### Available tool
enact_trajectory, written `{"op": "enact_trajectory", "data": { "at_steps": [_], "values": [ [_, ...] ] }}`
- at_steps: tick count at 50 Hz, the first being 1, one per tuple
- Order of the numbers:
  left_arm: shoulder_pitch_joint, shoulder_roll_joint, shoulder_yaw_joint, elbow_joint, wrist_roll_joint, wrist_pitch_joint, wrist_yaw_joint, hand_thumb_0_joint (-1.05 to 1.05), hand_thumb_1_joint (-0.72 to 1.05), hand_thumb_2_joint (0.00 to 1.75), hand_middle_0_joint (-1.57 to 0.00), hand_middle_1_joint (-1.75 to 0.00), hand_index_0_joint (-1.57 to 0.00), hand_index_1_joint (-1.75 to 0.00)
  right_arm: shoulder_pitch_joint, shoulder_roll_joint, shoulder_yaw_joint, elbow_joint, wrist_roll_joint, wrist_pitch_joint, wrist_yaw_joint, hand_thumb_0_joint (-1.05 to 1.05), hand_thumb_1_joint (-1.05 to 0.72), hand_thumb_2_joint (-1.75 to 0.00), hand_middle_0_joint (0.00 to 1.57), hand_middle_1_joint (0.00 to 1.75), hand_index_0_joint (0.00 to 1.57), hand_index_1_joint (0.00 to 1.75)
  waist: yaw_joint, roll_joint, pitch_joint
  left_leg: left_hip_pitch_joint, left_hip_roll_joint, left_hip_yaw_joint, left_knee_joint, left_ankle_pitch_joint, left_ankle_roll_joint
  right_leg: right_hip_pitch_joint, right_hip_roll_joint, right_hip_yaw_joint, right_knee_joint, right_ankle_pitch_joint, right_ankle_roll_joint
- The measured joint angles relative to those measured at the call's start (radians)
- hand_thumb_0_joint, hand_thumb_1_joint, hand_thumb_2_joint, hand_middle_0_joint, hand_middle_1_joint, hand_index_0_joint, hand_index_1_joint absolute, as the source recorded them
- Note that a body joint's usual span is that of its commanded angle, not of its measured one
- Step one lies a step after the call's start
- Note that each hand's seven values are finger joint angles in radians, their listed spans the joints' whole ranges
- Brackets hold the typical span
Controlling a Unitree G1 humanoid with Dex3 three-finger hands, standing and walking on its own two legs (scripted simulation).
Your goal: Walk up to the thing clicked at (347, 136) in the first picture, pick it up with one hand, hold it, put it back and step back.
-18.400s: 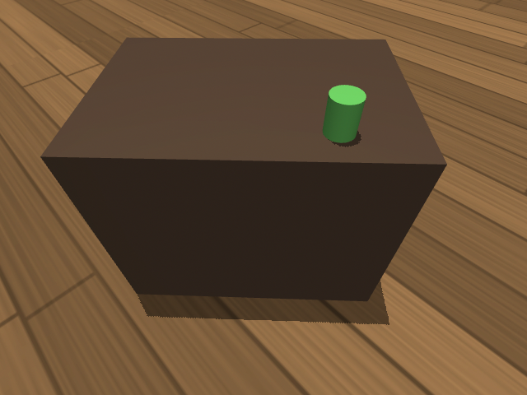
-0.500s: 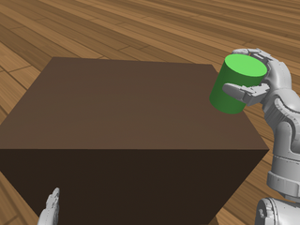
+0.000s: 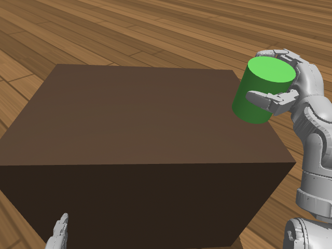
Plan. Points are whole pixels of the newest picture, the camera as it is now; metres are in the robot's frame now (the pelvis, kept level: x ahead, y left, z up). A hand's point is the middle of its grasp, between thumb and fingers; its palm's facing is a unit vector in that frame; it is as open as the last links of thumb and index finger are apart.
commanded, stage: crouch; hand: right
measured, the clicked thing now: (260, 91) +0.34 -0.17 +0.27
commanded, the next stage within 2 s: lower in 1.40 s
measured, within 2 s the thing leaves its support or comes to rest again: neither
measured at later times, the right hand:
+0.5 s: hand (247, 100) +0.37 -0.17 +0.23, palm faces +0.11 +0.99 +0.01, open 11.4 cm
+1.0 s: hand (234, 103) +0.44 -0.17 +0.17, palm faces +0.14 +0.99 +0.00, open 11.4 cm
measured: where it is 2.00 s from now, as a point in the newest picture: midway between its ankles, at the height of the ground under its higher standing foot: outside the picture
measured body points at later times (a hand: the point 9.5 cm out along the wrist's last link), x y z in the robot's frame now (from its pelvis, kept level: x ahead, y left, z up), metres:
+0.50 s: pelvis +0.00 +0.00 +0.00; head -0.03 +0.02 +0.45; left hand +0.16 +0.26 -0.07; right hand +0.36 -0.22 +0.23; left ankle +0.03 +0.14 -0.73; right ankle +0.00 -0.15 -0.73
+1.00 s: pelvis -0.01 +0.00 -0.01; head +0.00 +0.01 +0.44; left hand +0.13 +0.27 -0.07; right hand +0.43 -0.23 +0.18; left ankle +0.03 +0.14 -0.73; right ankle +0.00 -0.15 -0.73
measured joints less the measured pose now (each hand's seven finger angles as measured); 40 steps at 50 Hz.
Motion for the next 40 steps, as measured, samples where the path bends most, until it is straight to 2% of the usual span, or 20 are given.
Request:
{"op": "enact_trajectory", "data": {
  "at_steps": [5, 11, 15, 20, 27, 34, 40],
  "values": [
    [-0.042, -0.007, -0.001, 0.008, 0.005, -0.003, -0.001, -0.02, -0.53, 0.05, -0.04, -0.05, -0.05, -0.04, 0.005, 0.021, 0.031, 0.017, 0.019, 0.026, 0.027, 0.0, 0.58, -1.12, 0.62, 1.0, 0.64, 1.0, 0.01, -0.008, -0.002, 0.004, 0.001, -0.001, -0.009, 0.006, -0.002, 0.003, 0.001, -0.001, -0.006, 0.004, -0.001],
    [-0.044, -0.009, 0.012, -0.026, 0.011, -0.01, -0.001, -0.01, -0.52, 0.05, -0.04, -0.05, -0.05, -0.04, 0.025, 0.034, 0.007, 0.038, 0.04, 0.028, 0.004, 0.0, 0.58, -1.12, 0.63, 0.99, 0.65, 1.0, 0.018, -0.017, -0.013, 0.003, 0.003, -0.006, -0.007, 0.003, -0.006, 0.006, 0.004, -0.006, -0.007, 0.002, -0.005],
    [-0.017, -0.012, 0.016, -0.027, 0.009, -0.01, -0.001, -0.01, -0.51, 0.05, -0.04, -0.05, -0.05, -0.04, 0.026, 0.029, -0.01, 0.053, 0.02, 0.004, -0.02, 0.0, 0.58, -1.12, 0.63, 0.99, 0.65, 1.0, 0.012, -0.005, -0.007, 0.002, 0.002, -0.007, 0.0, -0.001, -0.004, 0.006, 0.002, -0.007, -0.004, -0.001, -0.004],
    [-0.004, -0.012, 0.007, -0.012, 0.009, -0.009, 0.003, -0.01, -0.51, 0.06, -0.04, -0.05, -0.04, -0.04, 0.012, 0.027, 0.015, 0.098, -0.016, -0.031, -0.025, 0.0, 0.58, -1.12, 0.63, 0.99, 0.65, 1.0, 0.01, 0.01, 0.018, -0.006, 0.001, -0.005, 0.001, 0.003, -0.002, -0.004, 0.001, -0.005, 0.0, 0.001, -0.002],
    [-0.043, -0.03, -0.002, -0.005, 0.022, -0.037, 0.014, -0.01, -0.51, 0.05, -0.04, -0.05, -0.05, -0.04, -0.035, 0.022, 0.03, 0.293, -0.03, -0.137, -0.008, 0.0, 0.58, -1.13, 0.63, 0.99, 0.65, 1.0, 0.036, 0.027, 0.03, -0.044, -0.002, -0.01, 0.009, 0.011, -0.002, -0.042, -0.001, -0.009, 0.013, 0.005, -0.001],
    [-0.023, -0.039, 0.008, -0.032, 0.029, -0.049, 0.013, -0.01, -0.51, 0.05, -0.04, -0.05, -0.05, -0.04, -0.066, 0.02, 0.012, 0.457, -0.053, -0.288, -0.025, 0.0, 0.58, -1.13, 0.62, 1.0, 0.65, 1.0, 0.051, 0.033, 0.029, -0.073, -0.008, -0.022, 0.023, 0.01, -0.003, -0.067, -0.006, -0.02, 0.034, -0.005, -0.002],
    [-0.009, -0.03, 0.016, -0.023, 0.03, -0.051, 0.015, -0.01, -0.51, 0.06, -0.05, -0.06, -0.05, -0.04, -0.128, -0.005, 0.016, 0.602, -0.075, -0.418, -0.023, 0.0, 0.58, -1.13, 0.62, 1.0, 0.64, 1.0, 0.056, 0.04, 0.035, -0.107, -0.011, -0.027, 0.035, 0.011, -0.003, -0.102, -0.008, -0.025, 0.051, -0.009, -0.003]
  ]
}}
